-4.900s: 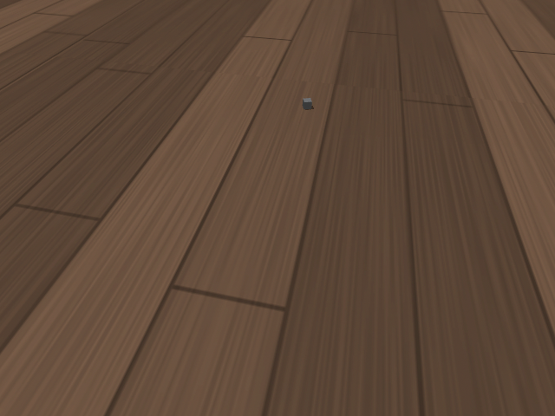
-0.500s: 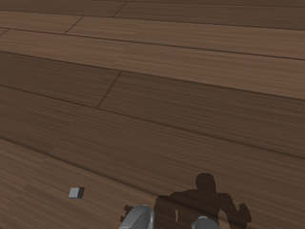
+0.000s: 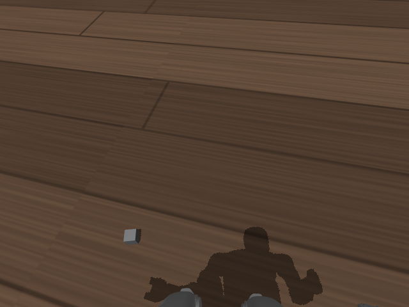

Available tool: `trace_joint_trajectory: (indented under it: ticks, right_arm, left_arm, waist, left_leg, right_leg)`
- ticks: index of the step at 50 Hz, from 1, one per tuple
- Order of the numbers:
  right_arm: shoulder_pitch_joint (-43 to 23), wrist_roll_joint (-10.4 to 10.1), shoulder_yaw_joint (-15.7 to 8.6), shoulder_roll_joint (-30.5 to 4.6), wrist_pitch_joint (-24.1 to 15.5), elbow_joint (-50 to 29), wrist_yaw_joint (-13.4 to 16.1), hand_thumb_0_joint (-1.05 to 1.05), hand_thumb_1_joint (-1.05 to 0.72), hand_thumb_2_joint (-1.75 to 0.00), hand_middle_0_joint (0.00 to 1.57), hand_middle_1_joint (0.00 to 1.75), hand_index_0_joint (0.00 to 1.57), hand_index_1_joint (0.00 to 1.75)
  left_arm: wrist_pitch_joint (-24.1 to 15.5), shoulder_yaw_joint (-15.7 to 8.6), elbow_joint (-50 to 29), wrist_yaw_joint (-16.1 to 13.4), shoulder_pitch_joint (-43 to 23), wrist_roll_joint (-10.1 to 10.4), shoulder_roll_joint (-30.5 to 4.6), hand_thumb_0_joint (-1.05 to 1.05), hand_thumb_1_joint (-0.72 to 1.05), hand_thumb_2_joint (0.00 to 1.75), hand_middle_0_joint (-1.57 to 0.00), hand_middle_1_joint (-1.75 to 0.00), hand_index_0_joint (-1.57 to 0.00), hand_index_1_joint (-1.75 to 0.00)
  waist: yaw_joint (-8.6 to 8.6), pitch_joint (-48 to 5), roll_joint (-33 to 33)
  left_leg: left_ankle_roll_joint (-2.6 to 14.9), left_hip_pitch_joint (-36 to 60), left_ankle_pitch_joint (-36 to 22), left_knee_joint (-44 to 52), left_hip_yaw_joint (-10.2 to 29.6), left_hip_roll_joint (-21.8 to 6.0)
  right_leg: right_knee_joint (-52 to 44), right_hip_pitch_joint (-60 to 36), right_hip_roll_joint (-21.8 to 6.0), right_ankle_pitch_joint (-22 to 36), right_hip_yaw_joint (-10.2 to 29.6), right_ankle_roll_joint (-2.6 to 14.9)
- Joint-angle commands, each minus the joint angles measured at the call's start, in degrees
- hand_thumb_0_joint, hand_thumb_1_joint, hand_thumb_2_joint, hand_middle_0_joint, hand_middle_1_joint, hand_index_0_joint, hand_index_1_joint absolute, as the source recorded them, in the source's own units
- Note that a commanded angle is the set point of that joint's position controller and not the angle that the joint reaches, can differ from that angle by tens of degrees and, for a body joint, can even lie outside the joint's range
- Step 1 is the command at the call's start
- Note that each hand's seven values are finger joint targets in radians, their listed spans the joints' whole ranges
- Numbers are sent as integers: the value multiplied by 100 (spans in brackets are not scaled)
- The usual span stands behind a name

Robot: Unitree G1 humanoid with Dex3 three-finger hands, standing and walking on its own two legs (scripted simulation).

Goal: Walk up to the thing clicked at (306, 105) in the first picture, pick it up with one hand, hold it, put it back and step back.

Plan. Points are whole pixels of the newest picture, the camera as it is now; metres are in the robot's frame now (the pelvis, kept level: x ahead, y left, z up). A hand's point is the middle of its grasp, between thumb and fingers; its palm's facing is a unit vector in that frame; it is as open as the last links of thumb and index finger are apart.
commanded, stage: walk up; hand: left
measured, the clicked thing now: (131, 236) +0.50 +0.42 -0.70
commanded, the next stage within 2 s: none
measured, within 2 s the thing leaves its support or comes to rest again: neither
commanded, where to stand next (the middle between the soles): +0.03 +0.15 m, yaw -7 degrees
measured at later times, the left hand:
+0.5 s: hand out of the picture -0.05 +0.52 -0.12, palm faces -0.01 -0.86 -0.52, open 7.4 cm
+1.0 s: hand out of the picture +0.07 +0.40 -0.11, palm faces -0.19 -0.90 -0.39, open 7.4 cm
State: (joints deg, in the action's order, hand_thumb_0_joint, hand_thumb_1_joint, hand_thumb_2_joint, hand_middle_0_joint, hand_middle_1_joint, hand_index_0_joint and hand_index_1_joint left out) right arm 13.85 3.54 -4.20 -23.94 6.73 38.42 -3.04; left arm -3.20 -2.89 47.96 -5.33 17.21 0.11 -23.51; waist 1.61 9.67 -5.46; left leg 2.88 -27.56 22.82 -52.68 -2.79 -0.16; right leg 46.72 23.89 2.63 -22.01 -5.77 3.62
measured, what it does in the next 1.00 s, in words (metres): steps to the left: left foot, then right foot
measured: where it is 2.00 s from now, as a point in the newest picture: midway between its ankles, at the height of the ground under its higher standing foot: outside the picture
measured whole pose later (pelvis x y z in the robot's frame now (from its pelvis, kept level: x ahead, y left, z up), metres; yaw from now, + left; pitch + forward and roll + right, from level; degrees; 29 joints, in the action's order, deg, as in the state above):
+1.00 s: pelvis -0.09 +0.16 +0.02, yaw -8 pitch -3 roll +0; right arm 16.5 -0.4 -2.7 -25.5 -0.7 52.3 1.1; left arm -2.8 -2.1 51.0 0.8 9.0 -0.7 -21.6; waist 2.0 7.4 -1.7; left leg 1.1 -24.0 30.4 -62.0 2.6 -2.2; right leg 40.4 18.8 -0.8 -18.4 0.4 0.4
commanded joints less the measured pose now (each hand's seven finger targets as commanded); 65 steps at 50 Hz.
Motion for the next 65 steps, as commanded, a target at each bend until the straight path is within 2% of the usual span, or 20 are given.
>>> trace_joint_trajectory:
  ticks: [1, 4, 7, 12, 15, 17, 18, 21, 33, 41, 42, 43, 44, 45, 49, 55, 57, 59, 62, 65]
  right_arm:
    - [151, -5, -443, -1157, -24, -714, 261, 0, -90, -90, 20, 30, 20, 30]
    - [195, -72, -644, -1368, -28, -501, 152, 0, -90, -90, 20, 30, 20, 30]
    - [356, -14, -683, -1307, 5, -428, 19, 0, -90, -90, 20, 30, 20, 30]
    - [487, -183, -603, -1095, -26, -120, -51, 0, -90, -90, 20, 30, 20, 30]
    - [1435, -149, -648, -1065, -200, 561, 49, 0, -90, -90, 20, 30, 20, 30]
    - [555, -114, -680, -2158, -344, 216, 130, 0, -90, -90, 20, 30, 20, 30]
    - [-200, -165, -641, -2284, -416, 199, 171, 0, -90, -90, 20, 30, 20, 30]
    - [-753, -112, -448, -1800, -699, 341, 355, 0, -90, -90, 20, 30, 20, 30]
    - [1008, -222, -447, -1762, -1200, 1066, 487, 0, -90, -90, 20, 30, 20, 30]
    - [305, -314, -181, -1372, -1015, 785, 414, 0, -90, -90, 20, 30, 20, 30]
    - [272, -352, -77, -1097, -992, 721, 418, 0, -90, -90, 20, 30, 20, 30]
    - [430, -410, 54, -728, -999, 591, 428, 0, -90, -90, 20, 30, 20, 30]
    - [370, -426, 55, -681, -964, 540, 473, 0, -90, -90, 20, 30, 20, 30]
    - [44, -378, -127, -1132, -896, 658, 547, 0, -90, -90, 20, 30, 20, 30]
    - [744, -417, -112, -1130, -870, 1218, 461, 0, -90, -90, 20, 30, 20, 30]
    - [586, -329, -113, -1005, -854, 1477, 380, 0, -90, -90, 20, 30, 20, 30]
    - [252, -215, -195, -1369, -914, 1407, 406, 0, -90, -90, 20, 30, 20, 30]
    - [-576, -315, -170, -1642, -933, 1255, 350, 0, -90, -90, 20, 30, 20, 30]
    - [-867, -352, 1, -1196, -875, 1372, 343, 0, -90, -90, 20, 30, 20, 30]
    - [-544, -391, 28, -1033, -825, 1631, 337, 0, -90, -90, 20, 30, 20, 30]
  left_arm:
    - [-61, -683, -530, -281, 678, -142, -2399, 0, 90, 90, -20, -30, -20, -30]
    - [-85, -578, -635, -238, -62, -142, -1917, 0, 90, 90, -20, -30, -20, -30]
    - [-71, -657, -654, -203, 28, -190, -1840, 0, 90, 90, -20, -30, -20, -30]
    - [55, -777, -609, -91, -247, -365, -1998, 0, 90, 90, -20, -30, -20, -30]
    - [251, -624, -370, 15, -166, -304, -1593, 0, 90, 90, -20, -30, -20, -30]
    - [208, -458, -521, -55, -677, -186, -1044, 0, 90, 90, -20, -30, -20, -30]
    - [139, -494, -509, -66, -1326, -236, -1422, 0, 90, 90, -20, -30, -20, -30]
    - [152, -543, 330, 196, -172, -37, -1435, 0, 90, 90, -20, -30, -20, -30]
    - [162, -497, 11, 653, -774, -212, -1326, 0, 90, 90, -20, -30, -20, -30]
    - [7, -376, 380, 624, 4, -50, -904, 0, 90, 90, -20, -30, -20, -30]
    - [-20, -456, 494, 556, 433, -71, -1140, 0, 90, 90, -20, -30, -20, -30]
    - [-60, -583, 468, 495, 603, -129, -1592, 0, 90, 90, -20, -30, -20, -30]
    - [-76, -607, 317, 468, 600, -76, -2007, 0, 90, 90, -20, -30, -20, -30]
    - [-56, -567, 214, 484, 218, -43, -2026, 0, 90, 90, -20, -30, -20, -30]
    - [11, -355, 27, 416, -820, -64, -1431, 0, 90, 90, -20, -30, -20, -30]
    - [107, -229, 81, 429, -1317, -6, -1349, 0, 90, 90, -20, -30, -20, -30]
    - [169, -125, 127, 419, -1219, 74, -991, 0, 90, 90, -20, -30, -20, -30]
    - [228, -171, 484, 354, -1000, 106, -1083, 0, 90, 90, -20, -30, -20, -30]
    - [145, -134, 758, 400, -794, 55, -998, 0, 90, 90, -20, -30, -20, -30]
    - [101, -140, 686, 421, -1455, 5, -1330, 0, 90, 90, -20, -30, -20, -30]
  waist:
    - [-306, -1582, 974]
    - [15, -703, 557]
    - [-80, -766, 1012]
    - [-231, -1049, 2197]
    - [181, -1062, 837]
    - [249, 2, -1218]
    - [203, 690, -645]
    - [-336, 216, -126]
    - [303, -373, -246]
    - [-325, -902, -638]
    - [-560, -1153, 28]
    - [-609, -1379, 1245]
    - [-610, -1440, 1641]
    - [-590, -1130, 1065]
    - [-47, -554, 1291]
    - [89, -896, 1571]
    - [12, -898, 583]
    - [-258, -840, -209]
    - [-437, -995, 97]
    - [0, -1183, 570]
  left_leg:
    - [-57, -1398, 1498, -2348, 1570, -60]
    - [-294, -797, 373, -3300, 1731, 113]
    - [-446, -587, -20, -3514, 1507, 224]
    - [-396, 482, 1203, -218, 165, -109]
    - [-296, 1884, 672, 1730, -175, 251]
    - [850, -157, 3346, 3791, 4012, -1961]
    - [1382, -1180, 3937, 4337, 4847, -2462]
    - [651, -375, 2704, 3228, 2946, -1529]
    - [1002, 2887, 73, 3142, 2761, -2017]
    - [456, 1181, -3001, 1583, 358, -1100]
    - [250, 834, -2685, 631, 72, -796]
    - [-53, -310, -1337, -628, -54, -391]
    - [-116, -857, 1067, -1061, 401, 157]
    - [-124, -798, 1435, -1583, 831, -131]
    - [-154, 17, 445, -802, 573, -277]
    - [-175, 1568, -762, 1499, 116, -126]
    - [48, 1600, -1425, 2285, 1419, -786]
    - [926, 283, -658, 2990, 2714, -1737]
    - [238, 352, -989, 2358, 1447, -962]
    - [-105, 1278, -1024, 1978, 857, -427]
  right_leg:
    - [-2152, -1677, -3460, 2630, 4573, 1418]
    - [-2119, 81, -2294, 746, 2643, 1063]
    - [-2062, 306, -1945, -248, 2093, 870]
    - [-1917, 176, -1454, -1287, 1334, 478]
    - [-244, 1310, -902, -2065, 1023, 127]
    - [2061, 2504, 94, -1243, 1016, -251]
    - [2591, 2183, -262, -802, 1484, -216]
    - [2711, 1602, -170, 99, 1571, -222]
    - [1042, 2013, -316, -629, 1400, -268]
    - [-1426, -1330, -61, 1106, 41, -163]
    - [-1805, -2067, -89, 1253, 251, -162]
    - [-2000, -2771, -1029, 1413, 2061, 194]
    - [-2572, -2625, -2480, 1509, 4108, 1042]
    - [-2509, -2071, -2681, 1485, 4095, 1491]
    - [-2180, -475, -1604, 1154, 2004, 918]
    - [-1401, 241, -1419, 1535, 1614, 570]
    - [-601, 540, -938, 1307, 1356, 140]
    - [218, -607, -354, -597, 711, -123]
    - [-1111, -1045, -590, 625, 957, -26]
    - [-1571, -417, -1171, 1236, 1781, 198]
